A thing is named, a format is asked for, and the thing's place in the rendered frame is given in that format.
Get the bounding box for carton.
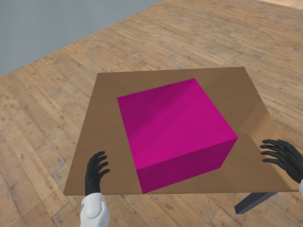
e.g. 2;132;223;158
116;79;239;194

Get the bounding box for right robot hand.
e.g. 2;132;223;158
259;139;303;183

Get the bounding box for left robot hand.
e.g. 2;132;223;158
84;151;110;197

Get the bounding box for table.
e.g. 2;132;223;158
63;66;300;215

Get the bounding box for robot left forearm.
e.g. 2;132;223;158
80;192;110;227

